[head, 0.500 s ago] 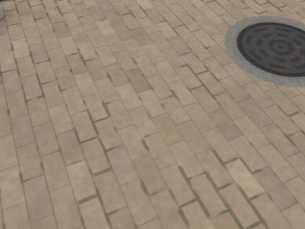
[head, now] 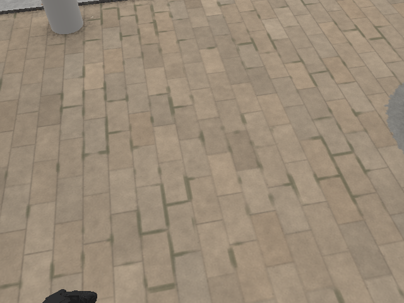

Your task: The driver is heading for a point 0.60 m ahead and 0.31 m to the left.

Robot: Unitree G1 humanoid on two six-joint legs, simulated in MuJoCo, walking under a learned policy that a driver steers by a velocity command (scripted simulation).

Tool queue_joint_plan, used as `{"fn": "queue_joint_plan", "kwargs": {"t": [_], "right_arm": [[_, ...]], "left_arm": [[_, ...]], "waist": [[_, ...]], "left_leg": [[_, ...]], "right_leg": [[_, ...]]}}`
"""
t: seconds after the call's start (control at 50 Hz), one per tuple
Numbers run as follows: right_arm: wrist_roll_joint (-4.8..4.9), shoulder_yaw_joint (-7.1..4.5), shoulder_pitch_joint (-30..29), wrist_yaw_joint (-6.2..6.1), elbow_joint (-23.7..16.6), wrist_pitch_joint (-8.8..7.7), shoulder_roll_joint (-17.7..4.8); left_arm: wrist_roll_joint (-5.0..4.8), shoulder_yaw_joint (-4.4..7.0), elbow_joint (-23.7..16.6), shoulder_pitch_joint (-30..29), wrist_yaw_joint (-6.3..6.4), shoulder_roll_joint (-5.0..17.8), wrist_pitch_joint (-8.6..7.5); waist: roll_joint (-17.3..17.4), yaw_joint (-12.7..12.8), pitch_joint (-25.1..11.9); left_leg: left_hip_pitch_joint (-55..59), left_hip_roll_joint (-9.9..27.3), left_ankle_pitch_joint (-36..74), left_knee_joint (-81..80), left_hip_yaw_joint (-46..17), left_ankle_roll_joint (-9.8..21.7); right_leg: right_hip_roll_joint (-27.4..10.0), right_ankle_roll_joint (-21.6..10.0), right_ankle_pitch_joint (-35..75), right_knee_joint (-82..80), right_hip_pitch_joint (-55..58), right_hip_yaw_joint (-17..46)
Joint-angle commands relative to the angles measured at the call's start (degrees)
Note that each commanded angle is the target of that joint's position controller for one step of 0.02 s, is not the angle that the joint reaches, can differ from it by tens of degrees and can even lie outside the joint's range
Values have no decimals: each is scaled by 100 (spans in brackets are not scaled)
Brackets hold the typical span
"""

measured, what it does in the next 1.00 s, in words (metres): walks ahead, turning left: left foot, then right foot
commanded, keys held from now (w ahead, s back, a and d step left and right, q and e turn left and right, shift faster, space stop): w+q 0.92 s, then no key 0.08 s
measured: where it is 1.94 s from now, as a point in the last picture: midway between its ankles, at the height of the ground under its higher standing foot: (141, 264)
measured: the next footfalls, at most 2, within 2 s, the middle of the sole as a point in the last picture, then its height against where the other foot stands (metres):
left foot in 0.46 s outside the picture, level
right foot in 1.00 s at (157, 235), level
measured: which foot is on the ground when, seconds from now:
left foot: up 0.00-0.44, down 0.46-1.00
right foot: down 0.00-0.46, up 0.48-0.98, down 1.00-1.00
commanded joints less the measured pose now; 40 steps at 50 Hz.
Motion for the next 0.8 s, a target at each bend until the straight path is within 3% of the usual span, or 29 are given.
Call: {"fn": "queue_joint_plan", "kwargs": {"t": [0.02, 0.04, 0.08, 0.12, 0.14, 0.22, 0.28, 0.3, 0.34, 0.38, 0.42, 0.44, 0.46, 0.48, 0.5, 0.52, 0.54, 0.56, 0.58, 0.6, 0.62, 0.66, 0.76, 0.8], "right_arm": [[-99, -38, -133, 63, -492, -31, -494], [-126, -34, -259, 122, -521, 8, -425], [-169, -41, -263, 214, -511, 147, -396], [-169, -26, -438, 272, -616, 218, -322], [-190, 5, -639, 310, -715, 220, -263], [-176, 59, -1426, 385, -1002, 216, -173], [-174, 126, -1810, 443, -1132, 199, -57], [-216, 142, -2030, 469, -1219, 195, -33], [-197, 164, -2390, 514, -1287, 213, -33], [-250, 159, -2556, 515, -1358, 225, -75], [-273, 133, -2309, 469, -1349, 206, -121], [-275, 85, -1857, 422, -1219, 174, -208], [-297, 1, -974, 356, -927, 114, -336], [-336, -167, 73, 242, -618, 86, -767], [-204, -337, -140, 139, -711, 119, -1456], [-50, -338, 68, 98, -807, 151, -1404], [-52, -293, -147, 35, -647, 159, -1218], [-37, -210, -377, 1, -583, 135, -901], [-27, -153, -621, -12, -590, 97, -723], [7, -102, -802, -16, -608, 61, -583], [-6, -68, -829, 3, -683, 6, -507], [36, -90, -633, 36, -583, -81, -574], [18, -130, -88, 39, -426, -111, -687], [18, -146, 121, 30, -384, -117, -716]], "left_arm": [[-44, 254, -77, 952, 36, 607, 34], [-36, 222, -31, 933, 38, 526, 14], [-110, 197, 150, 1076, 46, 532, -83], [-173, 216, 245, 1199, -4, 563, -189], [-159, 244, 264, 1291, -26, 596, -212], [-143, 273, 419, 1534, -46, 613, -200], [-152, 281, 512, 1542, -85, 625, -190], [-209, 251, 569, 1538, -31, 568, -223], [-195, 299, 672, 1715, 26, 726, -226], [-181, 327, 814, 1910, 61, 847, -161], [-146, 338, 900, 1877, 107, 1034, -64], [-142, 350, 919, 1852, 115, 1126, -6], [-168, 336, 892, 1793, 116, 1143, 50], [-125, 277, 712, 1843, 103, 987, 59], [-116, 183, 258, 1962, -46, 421, 39], [-39, 260, 128, 1341, -49, 824, 3], [-121, 242, 19, 1007, -71, 789, -47], [-134, 182, 81, 1086, -62, 682, -91], [-81, 179, 139, 1124, -58, 662, -43], [6, 168, 174, 1292, -71, 652, 67], [49, 195, 226, 1476, -126, 636, 168], [58, 200, 177, 1351, -182, 542, 291], [23, 178, -226, 148, -153, 472, 321], [-1, 163, -333, -175, -160, 481, 302]], "waist": [[-233, 528, -451], [-446, 478, -277], [-784, 402, -159], [-752, 353, -182], [-731, 378, -178], [-607, 504, 22], [-600, 542, 74], [-547, 574, 199], [-652, 755, 333], [-600, 794, 383], [-624, 578, 181], [-673, 371, -157], [-509, -29, -710], [41, -389, -1500], [1502, 100, -1855], [615, -269, -2048], [190, -127, -1227], [-132, 135, -648], [-211, 359, -380], [-118, 551, -351], [68, 589, -506], [10, 600, -448], [181, 268, 81], [201, 129, 83]], "left_leg": [[-2507, 697, 619, 1550, 334, -88], [-2395, 840, 760, 1356, 398, -132], [-2244, 916, 970, 1263, 479, -216], [-2425, 955, 1138, 1232, 512, -255], [-2600, 1024, 1214, 1203, 562, -271], [-3131, 1119, 1883, 583, 703, -358], [-2841, 1109, 2537, -431, 949, -358], [-2738, 1093, 2639, -776, 1053, -334], [-2388, 1029, 2423, -1324, 1395, -204], [-2280, 930, 1939, -1653, 1572, -29], [-1919, 671, 1385, -1914, 1703, 220], [-1375, 423, 1195, -2052, 1774, 373], [-224, 194, 1375, -2431, 1755, 557], [1445, 876, 918, -2551, 691, 831], [2994, 2509, 814, -3080, -2380, 1528], [3069, 2699, 1301, -3673, -3401, 1675], [2576, 2562, 2035, -3701, -2354, 1549], [1736, 2334, 2797, -3745, -1695, 1353], [1109, 2036, 3234, -3844, -1269, 1189], [691, 1809, 3523, -3959, -964, 1124], [614, 1650, 3893, -3956, -748, 1137], [391, 1485, 3974, -4066, -593, 1151], [289, 1361, 3216, -4284, -795, 993], [563, 1375, 3186, -4202, -890, 946]], "right_leg": [[-2068, -802, -1440, -1816, 2425, 2785], [-1802, -665, -825, -1926, 2111, 2129], [-1519, -582, 133, -2074, 1850, 1332], [-1557, -658, 767, -2159, 1893, 936], [-1617, -712, 933, -2218, 1942, 784], [-1560, -741, 1315, -2362, 2130, 83], [-1418, -664, 1474, -2285, 2152, -458], [-1467, -601, 1533, -2300, 2099, -570], [-1445, -516, 1402, -2325, 2148, -814], [-1598, -501, 1954, -2088, 2542, -907], [-1768, -459, 3825, -1322, 2949, -1074], [-1755, -435, 4723, -526, 3025, -1202], [-1627, -340, 4740, 710, 2672, -1380], [-1489, -172, 2988, 2426, 1485, -1383], [-309, 196, -2188, 4388, -1086, -1162], [-175, 172, -2219, 4950, -1736, 124], [-496, 99, -1616, 4803, -2069, 256], [-714, 93, -1203, 4226, -1801, 210], [-828, 133, -1157, 3830, -1423, 225], [-872, 207, -1151, 3596, -1027, 246], [-842, 252, -1136, 3471, -819, 183], [-779, 351, -938, 3148, -812, 88], [-700, 502, 130, 1866, -1387, 70], [-626, 497, 454, 1391, -1500, 130]]}}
